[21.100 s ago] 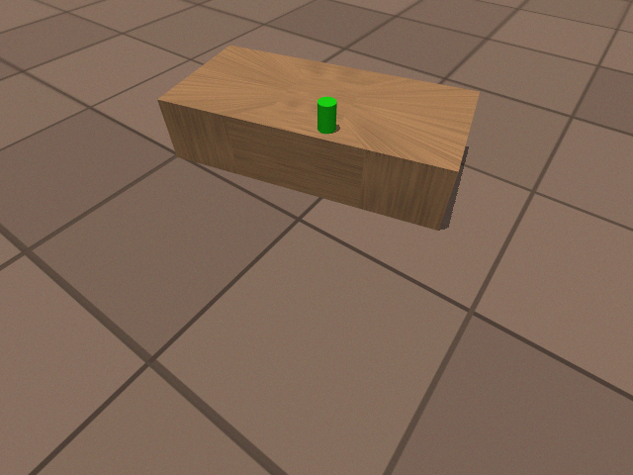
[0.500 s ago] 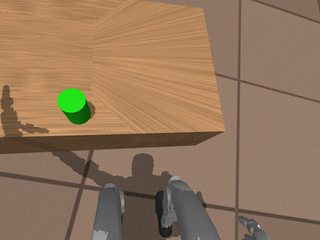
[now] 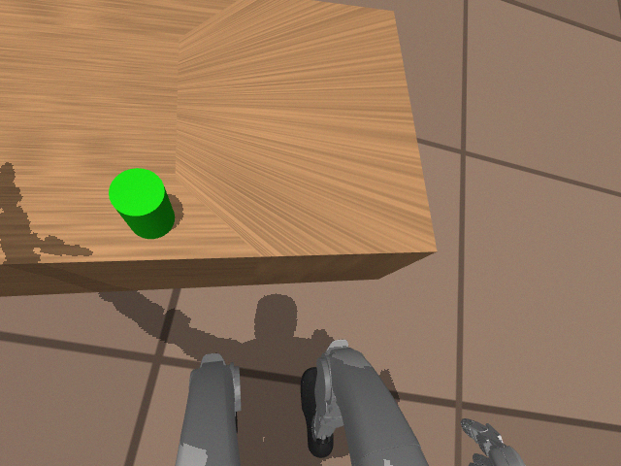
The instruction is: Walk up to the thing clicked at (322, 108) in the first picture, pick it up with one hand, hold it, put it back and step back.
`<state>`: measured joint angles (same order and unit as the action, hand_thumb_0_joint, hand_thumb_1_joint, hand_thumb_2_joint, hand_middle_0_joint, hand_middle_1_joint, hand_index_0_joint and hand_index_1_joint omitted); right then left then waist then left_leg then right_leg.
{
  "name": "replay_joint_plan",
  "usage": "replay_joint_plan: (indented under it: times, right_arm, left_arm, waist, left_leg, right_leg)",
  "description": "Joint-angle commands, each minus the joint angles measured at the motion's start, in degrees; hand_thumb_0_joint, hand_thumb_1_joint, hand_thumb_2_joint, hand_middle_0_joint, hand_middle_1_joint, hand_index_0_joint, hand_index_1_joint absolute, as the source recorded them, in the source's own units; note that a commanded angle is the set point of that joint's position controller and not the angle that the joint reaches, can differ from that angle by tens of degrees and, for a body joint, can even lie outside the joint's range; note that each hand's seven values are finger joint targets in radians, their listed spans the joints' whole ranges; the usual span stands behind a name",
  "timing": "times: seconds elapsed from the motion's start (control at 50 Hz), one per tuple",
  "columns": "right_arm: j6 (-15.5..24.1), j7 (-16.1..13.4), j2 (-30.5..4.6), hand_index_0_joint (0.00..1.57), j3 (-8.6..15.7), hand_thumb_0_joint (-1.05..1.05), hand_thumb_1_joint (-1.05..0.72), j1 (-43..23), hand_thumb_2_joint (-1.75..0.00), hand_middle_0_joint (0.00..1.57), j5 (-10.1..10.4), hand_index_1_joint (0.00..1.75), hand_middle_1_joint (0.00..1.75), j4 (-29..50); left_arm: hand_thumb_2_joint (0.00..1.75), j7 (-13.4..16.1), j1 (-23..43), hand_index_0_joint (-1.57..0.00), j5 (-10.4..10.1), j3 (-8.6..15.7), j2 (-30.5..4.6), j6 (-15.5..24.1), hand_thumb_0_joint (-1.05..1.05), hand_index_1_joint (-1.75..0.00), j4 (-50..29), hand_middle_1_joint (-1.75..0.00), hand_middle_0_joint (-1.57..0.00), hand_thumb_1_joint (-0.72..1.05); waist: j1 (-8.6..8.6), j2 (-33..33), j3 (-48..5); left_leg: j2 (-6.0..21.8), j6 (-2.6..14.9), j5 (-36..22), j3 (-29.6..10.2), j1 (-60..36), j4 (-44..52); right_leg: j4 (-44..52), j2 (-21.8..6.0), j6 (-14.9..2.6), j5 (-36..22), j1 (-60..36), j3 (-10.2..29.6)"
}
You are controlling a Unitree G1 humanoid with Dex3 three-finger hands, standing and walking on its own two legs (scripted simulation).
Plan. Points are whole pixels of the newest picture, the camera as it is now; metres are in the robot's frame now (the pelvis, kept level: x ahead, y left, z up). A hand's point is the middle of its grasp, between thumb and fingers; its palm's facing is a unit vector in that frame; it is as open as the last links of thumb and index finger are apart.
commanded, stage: approach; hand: left
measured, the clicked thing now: (145, 206) +0.49 +0.21 -0.24
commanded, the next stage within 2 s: close in in 0.74 s
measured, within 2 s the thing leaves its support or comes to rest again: leaves its support in 1.72 s
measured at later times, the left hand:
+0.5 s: hand out of the picture +0.46 +0.37 -0.07, palm faces +0.20 -0.98 +0.06, open 17.8 cm
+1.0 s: hand (129, 202) +0.50 +0.24 -0.24, palm faces +0.18 -0.98 +0.06, open 17.7 cm
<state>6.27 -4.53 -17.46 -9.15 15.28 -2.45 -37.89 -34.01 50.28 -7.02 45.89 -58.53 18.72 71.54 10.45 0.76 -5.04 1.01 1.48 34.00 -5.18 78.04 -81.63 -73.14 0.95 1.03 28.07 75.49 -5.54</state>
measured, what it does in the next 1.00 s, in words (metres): lowers itself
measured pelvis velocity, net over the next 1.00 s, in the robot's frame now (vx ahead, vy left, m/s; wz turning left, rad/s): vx -0.06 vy -0.02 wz -0.04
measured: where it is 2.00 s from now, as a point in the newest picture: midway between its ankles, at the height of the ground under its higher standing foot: (271, 441)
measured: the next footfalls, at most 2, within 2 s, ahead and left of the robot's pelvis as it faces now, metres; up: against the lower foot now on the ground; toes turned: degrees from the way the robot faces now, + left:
none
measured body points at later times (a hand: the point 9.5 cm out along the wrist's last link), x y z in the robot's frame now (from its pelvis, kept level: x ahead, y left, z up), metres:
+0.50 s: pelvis -0.02 +0.00 -0.07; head +0.21 +0.08 +0.31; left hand +0.45 +0.42 -0.07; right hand +0.06 -0.28 -0.16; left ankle +0.02 +0.09 -0.59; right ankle +0.05 -0.14 -0.59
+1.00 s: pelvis -0.06 -0.02 -0.22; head +0.19 +0.04 +0.15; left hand +0.49 +0.29 -0.24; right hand -0.02 -0.28 -0.33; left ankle +0.02 +0.09 -0.59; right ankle +0.05 -0.14 -0.59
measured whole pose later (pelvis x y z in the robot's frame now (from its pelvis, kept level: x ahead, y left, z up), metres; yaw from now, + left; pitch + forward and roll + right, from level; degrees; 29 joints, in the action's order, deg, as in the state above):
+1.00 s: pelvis -0.06 -0.02 -0.22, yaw -2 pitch +35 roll -7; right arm 0.8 4.3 -16.6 -9.9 12.2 -7.1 -36.0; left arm -16.3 60.8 -1.9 36.9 -42.3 32.7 74.3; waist 15.1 0.7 -3.0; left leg -0.4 0.8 40.2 -5.3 121.0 -125.4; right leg -118.5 -0.8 0.2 34.3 120.0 -5.5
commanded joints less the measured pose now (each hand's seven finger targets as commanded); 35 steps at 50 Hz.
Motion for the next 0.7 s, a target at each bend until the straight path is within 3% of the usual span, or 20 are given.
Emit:
replay_joint_plan:
  times: [0.0,0.02,0.08,0.1,0.18,0.24,0.34,0.38,0.4,0.48,0.54,0.58,0.62,0.64,0.68]
  right_arm:
    - [0.52,-0.94,-12.73,0.2,4.63,0.0,-0.9,11.64,-0.9,0.2,0.43,0.3,0.3,1.55]
    - [0.46,-0.98,-12.54,0.2,4.59,0.0,-0.9,11.61,-0.9,0.2,0.45,0.3,0.3,1.8]
    - [0.82,-0.68,-13.07,0.2,5.06,0.0,-0.89,11.06,-0.9,0.2,0.83,0.3,0.3,2.36]
    - [0.84,-0.74,-13.05,0.2,4.97,0.0,-0.85,11.04,-0.88,0.2,1.02,0.3,0.3,2.48]
    - [1.51,-0.58,-13.25,0.2,5.12,0.0,-0.84,10.65,-0.88,0.2,1.38,0.3,0.3,2.71]
    - [1.73,-0.41,-13.27,0.2,5.11,0.0,-0.85,10.64,-0.88,0.2,1.42,0.3,0.3,2.49]
    - [2.14,0.55,-13.35,0.2,4.68,0.0,-0.84,10.18,-0.88,0.2,0.66,0.3,0.3,1.93]
    - [2.24,1.03,-13.54,0.2,4.73,0.0,-0.84,9.86,-0.88,0.2,0.21,0.3,0.3,1.8]
    - [2.2,1.39,-13.52,0.2,4.45,0.0,-0.84,9.66,-0.88,0.2,-0.17,0.3,0.3,1.74]
    - [1.51,2.41,-13.91,0.2,4.39,0.0,-0.86,10.27,-0.89,0.2,-1.46,0.3,0.3,1.29]
    - [0.53,3.43,-13.99,0.2,4.27,0.0,-0.87,10.7,-0.89,0.2,-2.36,0.3,0.3,1.21]
    - [-0.37,4.08,-13.72,0.2,4.14,0.0,-0.88,10.02,-0.89,0.2,-2.6,0.3,0.3,1.6]
    - [-1.14,4.66,-13.61,0.2,4.13,0.0,-0.88,9.99,-0.9,0.2,-3.16,0.3,0.3,1.79]
    - [-1.46,4.85,-13.59,0.2,4.14,0.0,-0.89,9.97,-0.9,0.2,-3.22,0.3,0.3,1.92]
    - [-2.15,5.34,-13.63,0.2,4.07,0.0,-0.88,9.46,-0.89,0.2,-3.53,0.3,0.3,2.06]
  left_arm:
    - [0.1,0.28,13.19,-0.04,-1.5,1.03,-23.85,3.26,0.0,-0.09,-10.84,-0.08,-0.04,-0.59]
    - [0.09,0.08,12.88,-0.04,-1.84,0.57,-22.35,3.11,0.0,-0.08,-8.87,-0.08,-0.04,-0.59]
    - [0.09,-0.35,12.08,-0.04,-2.56,-0.28,-21.18,3.65,0.0,-0.08,-8.88,-0.08,-0.04,-0.6]
    - [0.01,-0.68,11.31,-0.06,-2.9,0.09,-21.37,3.76,0.0,-0.05,-7.99,-0.06,-0.04,-0.61]
    - [0.01,-1.57,10.65,-0.06,-4.67,-1.31,-17.84,4.63,0.0,-0.06,-6.39,-0.07,-0.04,-0.61]
    - [0.01,-1.76,11.24,-0.06,-4.99,-3.24,-15.34,5.46,0.0,-0.06,-5.09,-0.07,-0.04,-0.61]
    - [0.04,-1.38,15.34,-0.04,-4.83,-4.15,-14.73,9.2,0.0,-0.06,-6.25,-0.07,-0.03,-0.61]
    - [0.07,-0.71,17.44,-0.03,-4.61,-4.91,-13.27,11.05,0.0,-0.06,-6.61,-0.07,-0.02,-0.61]
    - [0.07,-0.1,19.26,-0.03,-4.32,-4.27,-15.01,12.07,0.0,-0.07,-8.16,-0.08,-0.01,-0.61]
    - [0.11,1.46,23.05,-0.02,-2.84,-4.72,-13.85,14.17,0.0,-0.09,-9.84,-0.09,-0.01,-0.61]
    - [0.13,3.57,23.96,-0.01,-1.39,-3.74,-14.53,14.6,0.0,-0.1,-9.33,-0.1,0.0,-0.61]
    - [0.12,5.32,24.46,-0.01,-1.12,-2.67,-14.84,14.92,0.0,-0.1,-9.16,-0.1,-0.01,-0.61]
    - [0.13,6.84,25.07,-0.01,-0.5,-3.47,-11.58,15.01,0.0,-0.1,-7.73,-0.1,0.0,-0.61]
    - [0.12,7.71,26.43,-0.01,-0.07,-3.68,-11.58,15.24,0.0,-0.1,-8.26,-0.1,-0.01,-0.61]
    - [0.12,9.04,24.27,-0.01,1.46,-4.98,-8.87,15.33,0.0,-0.1,-4.17,-0.1,-0.01,-0.61]
  waist:
    - [-3.32,-18.1,-30.81]
    - [-2.28,-16.92,-29.62]
    - [-2.21,-15.48,-28.43]
    - [-2.37,-15.03,-27.72]
    - [-1.33,-12.29,-26.66]
    - [-0.73,-11.18,-26.33]
    - [-0.58,-16.03,-30.41]
    - [-0.43,-17.69,-31.64]
    - [-0.99,-20.07,-32.7]
    - [-0.81,-25.41,-39.38]
    - [-1.12,-26.21,-42.89]
    - [-1.46,-25.64,-44.24]
    - [0.03,-24.21,-44.33]
    - [0.54,-22.86,-43.78]
    - [1.88,-20.37,-40.17]
  left_leg:
    - [0.76,-1.4,-30.22,-2.03,-30.07,10.74]
    - [0.75,-1.19,-28.63,-1.92,-28.52,10.24]
    - [0.93,-1.26,-24.62,-2.36,-26.97,10.95]
    - [0.95,-1.2,-22.95,-2.44,-26.34,10.94]
    - [0.67,-0.84,-18.43,-2.05,-21.35,9.56]
    - [0.33,-0.63,-17.65,-1.76,-18.14,7.06]
    - [0.67,-1.42,-21.24,-3.09,-18.06,0.54]
    - [1.13,-1.97,-20.22,-4.21,-18.12,-1.31]
    - [1.08,-2.21,-20.01,-4.12,-17.55,-2.4]
    - [1.66,-3.04,-26.67,-4.98,-22.56,-6.51]
    - [1.31,-2.88,-29.77,-4.39,-20.4,-10.28]
    - [0.77,-2.33,-27.66,-3.44,-15.1,-12.68]
    - [0.51,-1.78,-26.24,-2.71,-10.82,-15.52]
    - [0.25,-1.41,-24.08,-2.13,-6.65,-16.66]
    - [0.06,-1.14,-20.82,-2.05,-1.09,-18.55]
  right_leg:
    - [5.44,0.74,-3.7,-14.42,-11.05,1.87]
    - [5.56,0.75,-3.52,-14.02,-10.41,1.92]
    - [5.28,0.77,-3.61,-11.48,-9.57,1.62]
    - [5.31,0.78,-3.55,-10.54,-9.18,1.62]
    - [3.8,0.58,-3.29,-9.16,-8.69,1.9]
    - [1.88,0.5,-3.33,-8.82,-5.86,1.96]
    - [-5.27,0.22,-3.94,-8.0,5.09,1.75]
    - [-8.64,0.15,-4.14,-6.13,10.46,1.56]
    - [-10.38,-0.02,-4.32,-5.75,11.32,1.77]
    - [-16.07,-0.14,-4.57,-7.72,16.13,1.52]
    - [-19.79,-0.25,-4.54,-9.97,15.99,1.74]
    - [-22.34,-0.36,-4.47,-9.85,15.07,2.14]
    - [-24.23,-0.46,-4.19,-10.5,14.99,2.12]
    - [-25.04,-0.46,-4.13,-10.32,14.33,2.09]
    - [-26.72,-0.51,-3.98,-9.2,16.36,1.53]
